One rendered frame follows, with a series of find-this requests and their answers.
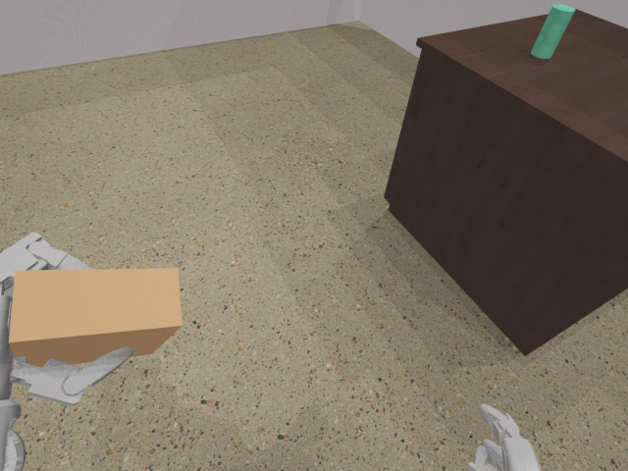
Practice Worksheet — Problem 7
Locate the right robot hand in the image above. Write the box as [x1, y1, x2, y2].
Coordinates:
[469, 404, 543, 471]

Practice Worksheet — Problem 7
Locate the sponge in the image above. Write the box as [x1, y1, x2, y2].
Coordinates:
[9, 268, 183, 368]

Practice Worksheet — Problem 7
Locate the table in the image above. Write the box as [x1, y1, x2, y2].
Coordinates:
[384, 9, 628, 356]

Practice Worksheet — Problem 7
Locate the left robot forearm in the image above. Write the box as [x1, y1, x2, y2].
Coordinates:
[0, 399, 26, 471]

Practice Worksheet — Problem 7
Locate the left robot hand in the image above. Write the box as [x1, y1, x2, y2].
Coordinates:
[0, 233, 134, 406]

